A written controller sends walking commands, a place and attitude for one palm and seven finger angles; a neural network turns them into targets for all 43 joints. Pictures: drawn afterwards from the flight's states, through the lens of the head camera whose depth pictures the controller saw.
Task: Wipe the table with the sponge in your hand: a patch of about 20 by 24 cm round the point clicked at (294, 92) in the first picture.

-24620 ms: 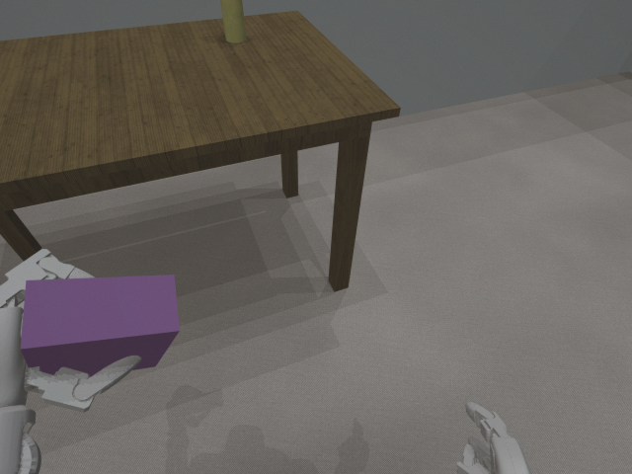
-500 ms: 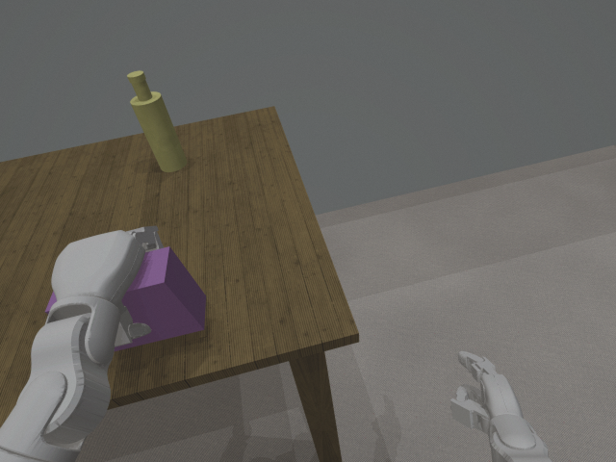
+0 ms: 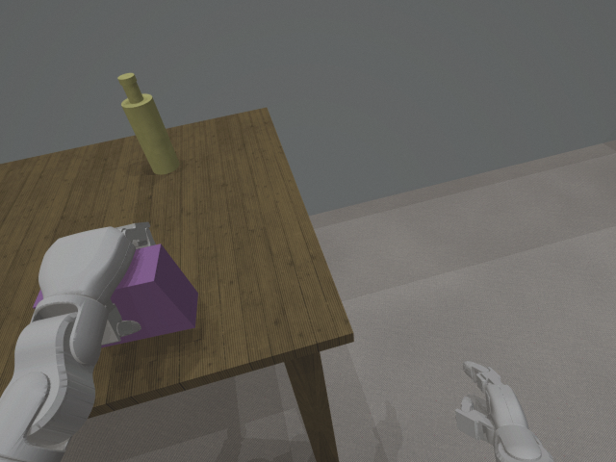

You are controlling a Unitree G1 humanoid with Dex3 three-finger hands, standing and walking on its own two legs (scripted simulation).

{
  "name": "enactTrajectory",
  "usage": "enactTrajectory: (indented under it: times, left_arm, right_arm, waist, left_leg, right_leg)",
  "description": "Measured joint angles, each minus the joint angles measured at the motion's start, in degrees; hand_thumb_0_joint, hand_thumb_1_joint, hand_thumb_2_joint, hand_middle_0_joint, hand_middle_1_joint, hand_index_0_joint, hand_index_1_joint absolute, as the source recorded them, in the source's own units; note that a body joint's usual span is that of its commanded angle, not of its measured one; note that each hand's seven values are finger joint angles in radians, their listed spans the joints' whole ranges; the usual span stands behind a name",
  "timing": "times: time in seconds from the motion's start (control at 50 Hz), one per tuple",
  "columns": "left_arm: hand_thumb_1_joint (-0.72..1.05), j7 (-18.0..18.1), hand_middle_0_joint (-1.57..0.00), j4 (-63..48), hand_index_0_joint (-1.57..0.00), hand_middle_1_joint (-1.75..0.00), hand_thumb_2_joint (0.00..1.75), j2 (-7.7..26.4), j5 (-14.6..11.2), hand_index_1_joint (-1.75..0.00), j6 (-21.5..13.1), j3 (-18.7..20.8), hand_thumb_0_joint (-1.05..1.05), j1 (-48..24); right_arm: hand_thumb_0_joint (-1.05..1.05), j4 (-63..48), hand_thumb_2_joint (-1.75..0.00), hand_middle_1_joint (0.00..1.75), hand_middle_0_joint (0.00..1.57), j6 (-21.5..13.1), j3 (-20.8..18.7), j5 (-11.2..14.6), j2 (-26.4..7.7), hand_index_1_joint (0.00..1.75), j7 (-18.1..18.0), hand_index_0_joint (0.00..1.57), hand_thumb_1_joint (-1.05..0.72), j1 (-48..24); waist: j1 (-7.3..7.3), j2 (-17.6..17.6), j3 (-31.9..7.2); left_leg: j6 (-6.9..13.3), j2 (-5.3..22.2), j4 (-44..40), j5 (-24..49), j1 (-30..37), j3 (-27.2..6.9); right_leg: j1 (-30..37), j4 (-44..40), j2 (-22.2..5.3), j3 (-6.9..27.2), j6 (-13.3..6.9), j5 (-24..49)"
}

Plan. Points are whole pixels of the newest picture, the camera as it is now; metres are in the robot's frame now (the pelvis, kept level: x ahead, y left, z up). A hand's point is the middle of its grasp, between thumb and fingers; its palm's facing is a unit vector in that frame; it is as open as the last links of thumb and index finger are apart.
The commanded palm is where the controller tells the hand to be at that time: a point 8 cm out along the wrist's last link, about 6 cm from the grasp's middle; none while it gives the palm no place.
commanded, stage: move the sponge above the wiping area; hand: left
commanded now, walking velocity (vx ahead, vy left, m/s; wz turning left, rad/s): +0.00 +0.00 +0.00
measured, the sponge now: (132, 306) +0.25 +0.27 +0.11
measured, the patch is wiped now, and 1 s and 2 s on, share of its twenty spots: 0.00 0.00 0.00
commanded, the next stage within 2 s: lower the sponge onto the table in 0.98 s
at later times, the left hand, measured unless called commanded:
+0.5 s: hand (114, 272) +0.26 +0.27 +0.16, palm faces +0.14 -0.07 -0.99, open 9.7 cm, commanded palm +0.22 +0.28 +0.22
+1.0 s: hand (104, 281) +0.25 +0.28 +0.16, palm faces +0.12 -0.07 -0.99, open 9.7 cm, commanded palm +0.21 +0.28 +0.22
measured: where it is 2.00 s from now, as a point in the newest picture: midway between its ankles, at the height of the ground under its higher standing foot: outside the picture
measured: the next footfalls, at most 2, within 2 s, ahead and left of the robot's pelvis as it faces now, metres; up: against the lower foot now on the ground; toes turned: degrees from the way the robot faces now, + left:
none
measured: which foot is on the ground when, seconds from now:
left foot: down 0.00-1.00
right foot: down 0.00-1.00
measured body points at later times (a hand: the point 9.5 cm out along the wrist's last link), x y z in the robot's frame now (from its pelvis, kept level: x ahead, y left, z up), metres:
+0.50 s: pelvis +0.00 +0.00 +0.00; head -0.01 -0.05 +0.45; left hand +0.25 +0.27 +0.21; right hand +0.26 -0.19 -0.08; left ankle +0.02 +0.12 -0.74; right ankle -0.02 -0.10 -0.74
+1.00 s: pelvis +0.00 +0.00 +0.00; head -0.01 -0.06 +0.45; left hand +0.24 +0.28 +0.21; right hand +0.26 -0.19 -0.08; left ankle +0.02 +0.12 -0.74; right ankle -0.02 -0.10 -0.74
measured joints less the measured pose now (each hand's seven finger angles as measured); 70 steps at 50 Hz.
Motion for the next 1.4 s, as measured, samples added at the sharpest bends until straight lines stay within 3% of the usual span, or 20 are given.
enactTrajectory:
  times: [0.16,0.26,0.38,0.5,0.62,0.72,0.84,1.04,1.14,1.26,1.4]
  left_arm:
    - [-0.47,-0.82,-0.77,0.86,-0.77,-1.37,1.04,-0.70,-0.24,-1.36,5.41,0.60,0.00,-0.86]
    - [-0.47,-2.59,-0.77,0.68,-0.77,-1.37,1.04,-1.10,0.54,-1.36,4.59,-1.91,0.00,-1.38]
    - [-0.47,-1.18,-0.78,0.86,-0.78,-1.36,1.04,-1.15,1.13,-1.36,2.22,-3.20,0.00,-3.33]
    - [-0.47,-0.49,-0.77,0.49,-0.78,-1.37,1.04,-0.94,0.44,-1.36,5.12,-0.89,0.00,-3.75]
    - [-0.47,-2.95,-0.77,-0.15,-0.77,-1.37,1.04,-0.33,0.25,-1.37,7.50,0.05,0.00,-1.28]
    - [-0.47,-3.46,-0.77,-2.58,-0.77,-1.37,1.04,-0.20,0.04,-1.37,4.80,-0.70,0.00,1.52]
    - [-0.47,-1.12,-0.78,-1.08,-0.78,-1.36,1.04,0.38,0.28,-1.36,2.24,-1.05,0.00,-0.26]
    - [-0.47,-1.99,-0.77,-1.86,-0.77,-1.37,1.04,-0.04,-0.49,-1.37,5.82,0.78,0.00,0.03]
    - [-0.47,-3.06,-0.77,-0.31,-0.77,-1.37,1.04,-0.49,0.16,-1.36,5.29,-1.21,0.00,-1.00]
    - [-0.47,-1.44,-0.78,-2.93,-0.78,-1.37,1.04,-0.70,0.27,-1.36,2.84,-1.11,0.00,0.61]
    - [-0.47,-0.84,-0.78,-1.03,-0.78,-1.37,1.04,-0.31,0.00,-1.36,5.22,-0.23,0.00,-0.51]
  right_arm:
    - [0.02,-0.16,-0.90,0.30,0.20,0.59,0.36,0.59,-0.16,0.30,0.23,0.20,-0.90,-0.61]
    - [0.02,-0.59,-0.90,0.30,0.20,0.21,0.64,0.40,-0.11,0.30,-0.35,0.20,-0.90,-1.19]
    - [0.02,-0.38,-0.90,0.30,0.20,0.18,0.89,0.10,0.65,0.30,-0.14,0.20,-0.90,-1.79]
    - [0.02,-0.45,-0.90,0.30,0.20,1.28,1.29,0.38,0.91,0.30,0.78,0.20,-0.90,-2.26]
    - [0.02,-1.21,-0.90,0.30,0.20,1.92,1.31,0.61,0.06,0.30,0.75,0.20,-0.90,-1.87]
    - [0.02,-1.37,-0.90,0.30,0.20,1.22,0.65,0.23,-0.58,0.30,0.08,0.20,-0.90,-0.76]
    - [0.02,-0.23,-0.90,0.30,0.20,0.67,0.41,0.10,-0.18,0.30,-0.43,0.20,-0.90,-0.33]
    - [0.02,-0.72,-0.90,0.30,0.20,1.12,0.91,0.48,0.19,0.30,0.41,0.20,-0.90,-1.25]
    - [0.02,-0.74,-0.90,0.30,0.20,0.95,0.94,0.37,-0.15,0.30,-0.11,0.20,-0.90,-1.35]
    - [0.02,-0.68,-0.90,0.30,0.20,0.62,0.56,-0.06,0.16,0.30,0.27,0.20,-0.90,-0.93]
    - [0.02,-0.16,-0.90,0.30,0.20,1.35,0.82,0.34,0.20,0.30,0.37,0.20,-0.90,-1.29]
  waist:
    - [0.08,0.56,-0.51]
    - [0.29,0.43,-0.03]
    - [0.63,-0.05,0.27]
    - [0.32,0.10,-0.45]
    - [-0.09,0.28,-0.72]
    - [0.27,0.15,-0.23]
    - [0.89,-0.18,0.30]
    - [-0.01,0.71,-0.64]
    - [0.21,0.61,-0.28]
    - [0.43,0.29,-0.25]
    - [0.47,0.28,-0.42]
  left_leg:
    - [0.23,-0.43,0.01,0.09,-0.37,-0.29]
    - [0.36,-0.66,0.11,0.16,-0.45,-0.62]
    - [0.27,-0.54,-0.37,0.31,0.08,-0.55]
    - [0.22,-0.44,-0.76,0.36,0.04,-0.15]
    - [0.27,-0.44,0.04,-0.11,-0.70,-0.16]
    - [0.30,-0.49,0.74,-0.56,-0.63,-0.52]
    - [0.09,-0.30,0.50,-0.43,0.04,-0.79]
    - [0.13,-0.32,-0.01,-0.03,-0.22,-0.29]
    - [0.17,-0.44,0.19,0.10,-0.42,-0.55]
    - [0.05,-0.24,0.13,0.00,0.13,-0.45]
    - [-0.06,-0.15,-0.12,0.25,0.24,-0.40]
  right_leg:
    - [-0.30,0.25,-0.41,-0.30,0.29,-0.20]
    - [-0.21,0.30,-0.62,-0.63,0.37,-0.25]
    - [0.32,-0.35,-0.48,-0.52,0.24,0.06]
    - [0.00,-0.47,-0.40,-0.09,0.24,0.11]
    - [-0.69,0.28,-0.40,-0.10,0.29,-0.35]
    - [-0.27,0.53,-0.42,-0.45,0.29,-0.70]
    - [0.61,-0.06,-0.21,-0.68,0.05,-0.43]
    - [-0.13,0.09,-0.26,-0.16,0.21,-0.20]
    - [-0.31,0.47,-0.36,-0.42,0.17,-0.29]
    - [0.29,0.15,-0.15,-0.29,0.04,-0.16]
    - [0.22,0.20,-0.07,-0.22,-0.05,-0.06]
